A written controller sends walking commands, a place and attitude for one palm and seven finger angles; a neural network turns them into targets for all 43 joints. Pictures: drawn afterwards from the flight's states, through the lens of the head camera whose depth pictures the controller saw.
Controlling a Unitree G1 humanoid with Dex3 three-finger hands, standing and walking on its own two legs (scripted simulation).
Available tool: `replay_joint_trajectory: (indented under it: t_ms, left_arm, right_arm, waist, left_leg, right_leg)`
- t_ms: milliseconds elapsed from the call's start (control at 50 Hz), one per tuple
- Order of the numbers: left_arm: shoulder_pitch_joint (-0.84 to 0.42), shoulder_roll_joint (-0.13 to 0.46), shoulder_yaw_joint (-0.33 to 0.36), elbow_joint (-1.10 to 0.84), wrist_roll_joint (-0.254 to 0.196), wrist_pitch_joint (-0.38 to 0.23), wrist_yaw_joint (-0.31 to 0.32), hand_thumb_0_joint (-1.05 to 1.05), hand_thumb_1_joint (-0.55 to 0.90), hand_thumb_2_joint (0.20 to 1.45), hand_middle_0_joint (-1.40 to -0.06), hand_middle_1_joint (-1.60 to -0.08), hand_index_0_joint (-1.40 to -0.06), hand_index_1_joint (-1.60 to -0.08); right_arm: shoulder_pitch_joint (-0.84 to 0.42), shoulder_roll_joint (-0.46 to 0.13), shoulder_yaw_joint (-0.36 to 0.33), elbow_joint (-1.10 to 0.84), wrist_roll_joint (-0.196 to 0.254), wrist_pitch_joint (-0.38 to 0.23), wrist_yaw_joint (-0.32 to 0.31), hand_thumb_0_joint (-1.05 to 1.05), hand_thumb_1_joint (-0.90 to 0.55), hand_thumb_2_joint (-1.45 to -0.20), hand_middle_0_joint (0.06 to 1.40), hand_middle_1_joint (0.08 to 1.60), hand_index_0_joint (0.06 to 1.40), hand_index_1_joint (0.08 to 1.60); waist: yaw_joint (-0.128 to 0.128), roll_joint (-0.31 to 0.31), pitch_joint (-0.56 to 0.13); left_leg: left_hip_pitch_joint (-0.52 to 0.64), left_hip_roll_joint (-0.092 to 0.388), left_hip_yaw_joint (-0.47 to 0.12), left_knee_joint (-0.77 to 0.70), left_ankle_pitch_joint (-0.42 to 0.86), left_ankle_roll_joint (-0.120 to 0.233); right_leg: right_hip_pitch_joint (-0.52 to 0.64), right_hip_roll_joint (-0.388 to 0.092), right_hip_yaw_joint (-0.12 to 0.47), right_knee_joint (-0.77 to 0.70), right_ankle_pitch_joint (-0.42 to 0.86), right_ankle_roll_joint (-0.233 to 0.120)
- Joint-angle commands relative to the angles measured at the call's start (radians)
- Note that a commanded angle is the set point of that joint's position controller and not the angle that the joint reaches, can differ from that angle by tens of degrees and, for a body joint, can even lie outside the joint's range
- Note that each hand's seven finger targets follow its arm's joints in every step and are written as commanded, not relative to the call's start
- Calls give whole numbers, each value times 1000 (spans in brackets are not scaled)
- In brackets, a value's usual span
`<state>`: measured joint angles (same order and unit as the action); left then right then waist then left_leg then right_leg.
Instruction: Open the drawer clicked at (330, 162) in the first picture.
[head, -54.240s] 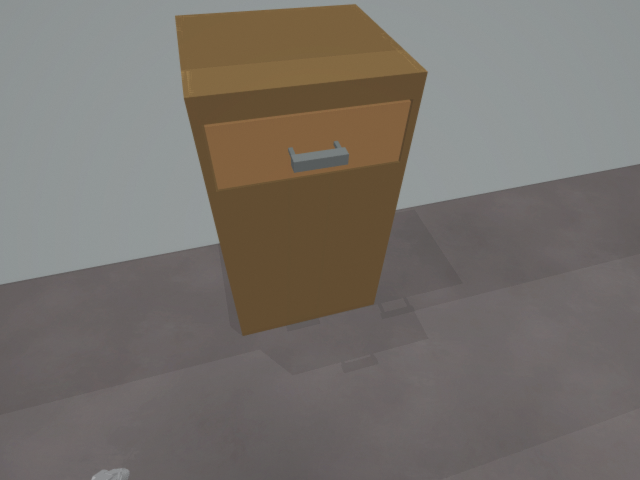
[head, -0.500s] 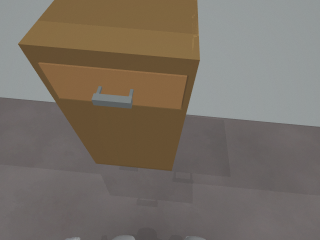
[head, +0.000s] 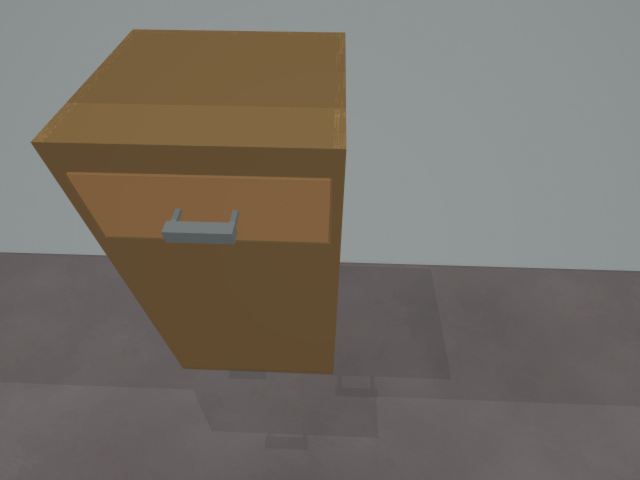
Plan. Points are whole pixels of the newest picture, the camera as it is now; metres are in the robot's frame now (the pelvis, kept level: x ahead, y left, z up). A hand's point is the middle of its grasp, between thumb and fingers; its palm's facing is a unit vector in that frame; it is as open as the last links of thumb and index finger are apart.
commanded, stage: come to a stop and stand still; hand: left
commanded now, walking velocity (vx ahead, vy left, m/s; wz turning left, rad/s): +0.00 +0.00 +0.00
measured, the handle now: (203, 223) +0.53 +0.24 -0.03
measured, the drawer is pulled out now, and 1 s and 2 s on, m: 0.00 0.00 0.00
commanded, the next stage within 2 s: look again from close up in 0.12 s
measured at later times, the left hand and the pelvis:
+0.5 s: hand out of the picture +0.00 +0.20 -0.18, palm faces +0.01 -0.98 -0.19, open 7.4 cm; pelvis -0.01 +0.03 -0.01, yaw -1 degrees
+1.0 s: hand (137, 446) +0.17 +0.24 -0.05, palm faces -0.02 -0.71 -0.70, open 7.6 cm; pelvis -0.02 +0.04 -0.02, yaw -1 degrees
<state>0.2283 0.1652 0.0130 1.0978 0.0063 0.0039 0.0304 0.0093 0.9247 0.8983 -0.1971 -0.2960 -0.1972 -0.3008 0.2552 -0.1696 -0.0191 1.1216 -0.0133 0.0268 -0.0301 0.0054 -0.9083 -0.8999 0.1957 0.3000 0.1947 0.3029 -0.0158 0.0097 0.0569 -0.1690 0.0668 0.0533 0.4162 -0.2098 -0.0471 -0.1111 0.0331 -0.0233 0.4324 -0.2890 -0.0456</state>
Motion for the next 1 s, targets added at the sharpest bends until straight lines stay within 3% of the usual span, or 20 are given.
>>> replay_joint_trajectory:
  t_ms: [0, 180, 200, 220, 240, 260, 300, 360, 400, 520, 760, 780, 800, 820, 840, 860, 880, 920, 960, 980]
  left_arm:
    - [46, 117, 20, -19, -4, -14, 7, 0, 900, 900, -200, -300, -200, -300]
    - [76, 95, 16, 3, -6, -16, 7, 0, 900, 900, -200, -300, -200, -300]
    - [187, 103, 9, 20, 19, -63, 48, 0, 900, 900, -200, -300, -200, -300]
    - [153, 159, 20, -24, 11, -70, 44, 0, 900, 900, -200, -300, -200, -300]
    - [128, 157, 16, -30, 7, -70, 34, 0, 900, 900, -200, -300, -200, -300]
    - [91, 151, 12, -43, 11, -62, 32, 0, 900, 900, -200, -300, -200, -300]
    - [66, 124, 10, -71, 9, -58, 26, 0, 900, 900, -200, -300, -200, -300]
    - [104, 75, 2, -74, 4, -44, 23, 0, 900, 900, -200, -300, -200, -300]
    - [120, 82, 0, -64, 4, -35, 18, 0, 900, 900, -200, -300, -200, -300]
    - [124, 85, -6, -65, 7, -22, 9, 0, 900, 900, -200, -300, -200, -300]
    - [132, 89, -7, -48, 8, -19, 5, 0, 900, 900, -200, -300, -200, -300]
    - [193, 114, -8, -20, 19, -37, 44, 0, 900, 900, -200, -300, -200, -300]
    - [-593, 480, 35, -1578, 176, -196, 73, 0, 877, 890, -202, -315, -202, -315]
    - [-105, 388, 55, -1294, 202, -113, 146, 0, 853, 880, -203, -330, -203, -330]
    - [-42, 276, 17, -1229, 149, -35, 198, 0, 830, 870, -205, -345, -205, -345]
    - [270, 36, -119, -1003, 174, 64, 197, 0, 807, 860, -207, -360, -207, -360]
    - [63, 97, -120, -1241, 208, 48, 204, 0, 783, 850, -208, -375, -208, -375]
    - [112, 181, -85, -1185, 406, 33, 257, 0, 737, 830, -212, -405, -212, -405]
    - [286, 192, -46, -1078, 584, 55, 296, 0, 690, 810, -215, -435, -215, -435]
    - [392, 147, -82, -1034, 669, 62, 310, 0, 667, 800, -217, -450, -217, -450]
  right_arm:
    - [50, -73, -2, -16, -5, -12, -3, 0, -900, -900, 200, 300, 200, 300]
    - [87, -67, 3, -6, -5, -18, -9, 0, -900, -900, 200, 300, 200, 300]
    - [-40, -85, 0, -75, 5, -51, 3, 0, -900, -900, 200, 300, 200, 300]
    - [24, -39, 3, -119, 7, -41, 10, 0, -900, -900, 200, 300, 200, 300]
    - [14, -34, 2, -112, 4, -27, 15, 0, -900, -900, 200, 300, 200, 300]
    - [49, -39, 1, -107, 4, -24, 16, 0, -900, -900, 200, 300, 200, 300]
    - [102, -40, 4, -98, 0, -38, 18, 0, -900, -900, 200, 300, 200, 300]
    - [121, -80, 9, -99, -7, -55, 9, 0, -900, -900, 200, 300, 200, 300]
    - [85, -80, 12, -99, -6, -56, 6, 0, -900, -900, 200, 300, 200, 300]
    - [72, -98, 14, -101, -6, -52, 5, 0, -900, -900, 200, 300, 200, 300]
    - [65, -106, 16, -72, -2, -60, 2, 0, -900, -900, 200, 300, 200, 300]
    - [-31, -134, 8, -138, 14, -60, 7, 0, -900, -900, 200, 300, 200, 300]
    - [19, -268, -7, -472, 59, -211, -31, 0, -900, -900, 200, 300, 200, 300]
    - [-70, -174, 12, -413, 47, -318, -76, 0, -900, -900, 200, 300, 200, 300]
    - [-54, -165, -14, -338, 54, -347, -82, 0, -900, -900, 200, 300, 200, 300]
    - [-67, -113, -6, -334, 70, -347, -84, 0, -900, -900, 200, 300, 200, 300]
    - [-99, -159, -7, -422, 58, -351, -70, 0, -900, -900, 200, 300, 200, 300]
    - [-124, -190, -16, -473, 22, -330, -64, 0, -900, -900, 200, 300, 200, 300]
    - [-137, -193, -33, -550, -3, -273, -32, 0, -900, -900, 200, 300, 200, 300]
    - [-165, -191, -43, -592, -16, -240, -16, 0, -900, -900, 200, 300, 200, 300]
  waist:
    - [1, -14, 48]
    - [5, -8, 38]
    - [63, -65, 9]
    - [3, -73, -73]
    - [13, -48, -65]
    - [-12, -69, -72]
    - [-33, -67, -58]
    - [-2, 5, -13]
    - [15, 56, 9]
    - [19, -2, 72]
    - [23, 18, 11]
    - [56, -23, 34]
    - [-50, 242, -501]
    - [44, 378, -452]
    - [13, 248, -389]
    - [10, 153, -234]
    - [2, 103, -141]
    - [-14, 14, -84]
    - [42, -108, -112]
    - [76, -165, -87]
  left_leg:
    - [48, 37, -42, -54, 68, 39]
    - [44, 43, -48, -68, 79, 42]
    - [-80, 36, 11, 220, 82, 21]
    - [-133, 0, -47, 232, -159, 43]
    - [-99, 5, -29, 220, -153, 50]
    - [-79, -1, -19, 197, -149, 47]
    - [-14, -14, -34, 105, -27, 48]
    - [-60, 51, -98, 45, 100, 83]
    - [-87, 48, -108, 22, 94, 86]
    - [-125, 42, -123, -39, -50, 94]
    - [-67, 48, -117, -64, 22, 102]
    - [-99, 56, -72, 146, 190, 66]
    - [193, -54, -71, 24, 350, 88]
    - [287, 3, -76, 19, 514, 61]
    - [161, 8, -74, 13, 380, 21]
    - [46, 13, -78, -4, 264, 51]
    - [-49, -11, -101, 8, 122, 53]
    - [-169, -50, -96, 87, -12, 69]
    - [-233, -62, -86, 141, 26, 59]
    - [-272, -65, -70, 161, 17, 54]
  right_leg:
    - [-120, -132, 125, -171, 100, -1]
    - [-101, -122, 111, -170, 99, -3]
    - [-47, -223, 206, -100, 820, 77]
    - [29, -275, 228, -58, 822, 26]
    - [-11, -267, 221, -75, 660, -20]
    - [-61, -238, 187, -86, 410, -52]
    - [-137, -170, 152, -63, 199, -48]
    - [-143, -88, 106, -3, 86, -15]
    - [-123, -87, 93, 13, 76, -6]
    - [-154, -87, 93, 1, 16, 4]
    - [-114, -100, 83, 0, 89, 19]
    - [-142, -157, 133, -49, 342, 31]
    - [-91, -37, 100, 106, 356, -13]
    - [-194, -35, 5, 190, 106, -17]
    - [-246, -27, -39, 206, -7, 5]
    - [-296, -33, -39, 196, -47, 20]
    - [-294, -41, -31, 159, -3, 16]
    - [-375, -21, -18, 134, -10, 1]
    - [-397, -1, -35, 174, -55, -7]
    - [-421, 7, -34, 183, -91, -9]
